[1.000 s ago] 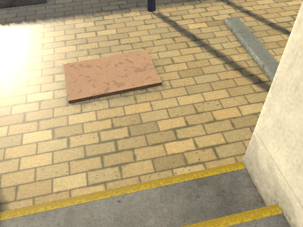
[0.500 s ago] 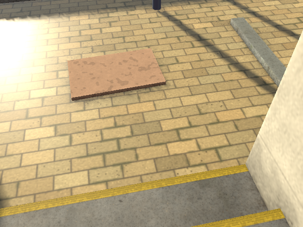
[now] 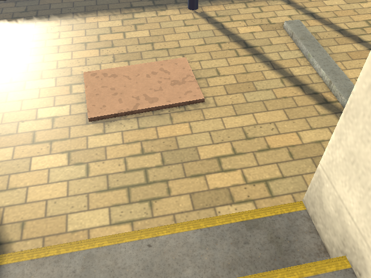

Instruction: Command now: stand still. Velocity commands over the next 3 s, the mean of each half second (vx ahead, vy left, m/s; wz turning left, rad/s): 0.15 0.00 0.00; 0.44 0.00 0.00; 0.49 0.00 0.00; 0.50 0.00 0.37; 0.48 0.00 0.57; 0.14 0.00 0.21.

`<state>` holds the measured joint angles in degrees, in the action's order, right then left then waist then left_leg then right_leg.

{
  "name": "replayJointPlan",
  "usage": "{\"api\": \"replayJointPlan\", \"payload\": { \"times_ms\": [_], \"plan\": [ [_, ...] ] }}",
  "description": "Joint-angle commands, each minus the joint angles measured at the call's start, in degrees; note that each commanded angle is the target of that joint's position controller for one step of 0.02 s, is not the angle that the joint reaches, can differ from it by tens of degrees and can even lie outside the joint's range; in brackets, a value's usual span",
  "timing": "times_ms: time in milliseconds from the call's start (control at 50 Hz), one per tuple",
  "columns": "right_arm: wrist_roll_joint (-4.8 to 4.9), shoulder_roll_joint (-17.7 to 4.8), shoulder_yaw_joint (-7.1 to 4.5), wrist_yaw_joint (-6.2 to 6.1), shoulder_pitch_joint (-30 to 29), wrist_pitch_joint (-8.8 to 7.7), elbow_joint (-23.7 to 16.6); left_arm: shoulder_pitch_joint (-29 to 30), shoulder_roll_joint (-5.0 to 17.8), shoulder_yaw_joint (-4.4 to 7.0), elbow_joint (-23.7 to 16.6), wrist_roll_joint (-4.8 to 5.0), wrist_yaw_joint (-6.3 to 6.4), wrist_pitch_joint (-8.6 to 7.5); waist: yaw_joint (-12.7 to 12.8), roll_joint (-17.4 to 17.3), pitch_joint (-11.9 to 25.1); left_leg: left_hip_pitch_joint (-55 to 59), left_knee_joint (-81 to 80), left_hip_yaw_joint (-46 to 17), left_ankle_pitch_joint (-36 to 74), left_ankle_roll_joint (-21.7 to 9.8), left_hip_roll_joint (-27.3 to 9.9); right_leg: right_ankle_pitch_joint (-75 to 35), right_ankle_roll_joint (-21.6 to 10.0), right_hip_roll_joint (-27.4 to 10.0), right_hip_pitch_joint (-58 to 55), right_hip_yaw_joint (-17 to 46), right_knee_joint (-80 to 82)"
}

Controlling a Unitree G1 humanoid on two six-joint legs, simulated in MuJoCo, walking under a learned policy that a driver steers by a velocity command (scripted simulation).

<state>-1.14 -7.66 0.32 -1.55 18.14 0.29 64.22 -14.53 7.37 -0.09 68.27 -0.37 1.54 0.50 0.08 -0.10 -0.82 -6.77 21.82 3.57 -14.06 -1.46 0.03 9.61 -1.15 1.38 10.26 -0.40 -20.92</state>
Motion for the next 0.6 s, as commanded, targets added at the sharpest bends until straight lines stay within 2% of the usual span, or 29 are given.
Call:
{"api": "replayJointPlan", "payload": {
  "times_ms": [20, 180, 200, 240, 260, 280, 300, 320, 340, 380, 420, 440, 460, 480, 500, 520, 540, 560, 600],
  "plan": [
    [0.01, -4.02, -0.58, -0.1, 4.06, -0.24, -0.47, -3.1, 3.8, 0.46, -0.41, -0.02, 0.12, -0.15, -0.02, -0.05, -3.0, -2.63, -4.78, -6.44, 4.27, -1.04, -6.12, -5.61, -1.65, -6.36, 0.76, 6.14, 3.39],
    [0.05, -3.84, -0.58, -0.07, 4.17, -0.41, -0.31, -3.38, 3.59, 0.47, -0.29, -0.03, 0.17, -0.13, -0.07, -0.02, -3.15, -2.47, -5.27, -6.74, 4.51, -1.29, -6.07, -5.84, -1.33, -6.51, 0.53, 6.0, 3.4],
    [0.0, -3.58, -0.5, 0.01, 4.85, -0.42, -0.05, -4.0, 3.24, 0.39, 0.01, -0.02, 0.15, -0.08, -0.2, -0.21, -1.93, -2.01, -6.24, -6.85, 0.01, -1.3, -5.72, -2.31, -1.28, -5.9, -0.11, 5.64, 3.69],
    [-0.13, -6.29, -1.72, 0.21, 5.65, 0.06, -0.12, -3.78, 4.04, 0.92, -0.64, -0.13, 0.05, 0.16, -0.72, -2.71, -3.07, -2.36, -7.63, -8.48, -15.17, -2.72, -5.07, 8.98, -1.95, -2.29, 2.83, 2.47, -0.57],
    [-0.22, -7.59, -2.38, 0.27, 6.27, 0.5, -0.32, -3.52, 4.03, 1.09, -1.38, -0.72, -0.21, 0.48, -1.26, -5.37, -4.8, -3.47, -9.89, -11.22, -25.24, -4.18, -6.35, 15.34, -2.31, 0.16, 6.33, -0.1, -4.77],
    [-0.28, -8.46, -2.92, 0.31, 8.5, 0.86, -0.21, -2.0, 4.08, 1.33, -2.48, -1.28, -0.47, 0.67, -2.45, -6.78, -7.24, -3.29, -12.87, -15.77, -33.14, -6.23, -9.5, 17.59, -2.46, 1.55, 11.45, -2.25, -9.74],
    [-0.19, -9.28, -3.45, 0.21, 9.87, 0.96, 0.09, -0.22, 3.39, 1.32, -3.88, -1.89, -0.78, 0.52, -3.09, -7.65, -9.84, -3.4, -15.03, -19.67, -35.74, -8.31, -13.22, 16.36, -2.43, 1.02, 15.12, -4.04, -13.74],
    [-0.18, -8.64, -3.69, 0.28, 10.69, 0.79, 0.38, 1.67, 3.42, 1.48, -5.45, -2.21, -1.14, 0.11, -3.41, -8.03, -11.16, -4.84, -16.38, -21.53, -33.59, -9.77, -15.52, 14.9, -2.5, -1.04, 16.14, -3.5, -17.4],
    [-0.53, -8.58, -3.86, 0.33, 10.3, 0.54, 0.08, 2.43, 3.42, 1.66, -6.36, -1.83, -1.37, -0.46, -2.95, -6.9, -11.29, -4.05, -16.33, -22.03, -30.37, -10.57, -16.32, 14.19, -2.66, -2.48, 17.79, -2.35, -18.26],
    [-0.84, -8.98, -4.37, 0.57, 8.39, -0.14, -1.02, 0.15, 3.13, 1.9, -6.33, -1.76, -1.95, -1.14, -1.61, -5.88, -9.79, -4.83, -14.98, -18.86, -25.09, -10.53, -15.11, 14.48, -2.88, -2.19, 14.83, -3.28, -18.02],
    [-0.42, -8.88, -4.52, 0.66, 5.19, -0.73, -1.91, -4.55, 3.08, 2.34, -5.36, -1.4, -1.97, -1.68, 1.7, -5.72, -9.29, -12.36, -11.35, -14.55, -23.51, -9.64, -12.31, 11.15, -3.63, -0.78, 3.88, -5.23, -13.37],
    [-0.17, -8.53, -4.57, 0.7, 4.13, -0.82, -2.28, -9.34, 2.88, 2.63, -3.74, -1.3, -1.89, -1.75, 3.67, -4.5, -8.5, -17.22, -7.91, -12.63, -24.76, -9.23, -10.66, 9.83, -3.83, 0.62, -3.28, -6.2, -11.72],
    [-0.37, -8.19, -4.5, 0.73, 2.65, -1.01, -3.02, -15.16, 3.05, 3.01, -1.82, -1.34, -1.75, -1.91, 6.14, -2.25, -8.0, -22.53, -2.13, -10.32, -25.22, -8.36, -8.36, 11.48, -4.16, 0.86, -10.47, -5.15, -8.8],
    [-0.51, -6.03, -3.89, 0.88, 0.71, -1.53, -4.49, -21.29, 6.33, 3.91, -0.52, -1.72, -1.25, -2.61, 9.0, 7.05, -7.36, -29.34, 13.03, -4.17, -20.14, -6.16, -3.44, 20.26, -5.71, -7.77, -16.61, 8.4, 0.18],
    [-0.85, -4.72, -3.79, 1.45, 0.29, -1.91, -7.05, -27.69, 12.44, 5.34, 0.96, -0.96, -1.36, -2.83, 9.59, 19.14, -6.25, -38.62, 32.02, 2.48, -21.02, -4.11, 3.85, 33.94, -11.93, -20.11, -18.62, 33.81, 11.36],
    [-2.35, -8.53, -4.65, 1.74, -1.83, -1.98, -7.58, -24.85, 11.18, 4.76, -0.04, -0.84, -1.26, -2.72, 6.99, 10.23, -9.29, -41.2, 38.97, -3.21, -18.89, -4.6, 0.64, 35.61, -14.37, -21.97, -13.61, 36.08, 11.68],
    [-1.8, -7.43, -4.48, 2.27, -1.92, -2.33, -7.54, -19.56, 10.26, 4.47, -2.34, -0.76, -1.21, -3.14, 4.39, 5.29, -10.34, -40.6, 40.2, -4.99, -12.31, -4.29, -1.8, 31.06, -14.18, -20.6, -10.32, 31.63, 11.22],
    [-1.07, -6.64, -4.44, 2.45, -1.2, -2.85, -6.86, -15.9, 9.65, 4.28, -3.66, -0.87, -1.09, -3.84, 2.1, 2.81, -9.92, -37.95, 38.76, -5.72, -7.5, -3.33, -3.83, 22.9, -13.45, -18.81, -8.03, 26.85, 11.69],
    [-1.69, -7.0, -4.88, 3.05, -0.45, -2.45, -6.18, -14.27, 7.38, 3.56, -4.7, -0.61, -0.57, -4.7, 0.17, 2.51, -8.01, -34.57, 36.29, -5.44, -2.91, -1.38, -5.21, 11.53, -12.28, -15.97, -7.37, 20.21, 11.63]
  ]
}}
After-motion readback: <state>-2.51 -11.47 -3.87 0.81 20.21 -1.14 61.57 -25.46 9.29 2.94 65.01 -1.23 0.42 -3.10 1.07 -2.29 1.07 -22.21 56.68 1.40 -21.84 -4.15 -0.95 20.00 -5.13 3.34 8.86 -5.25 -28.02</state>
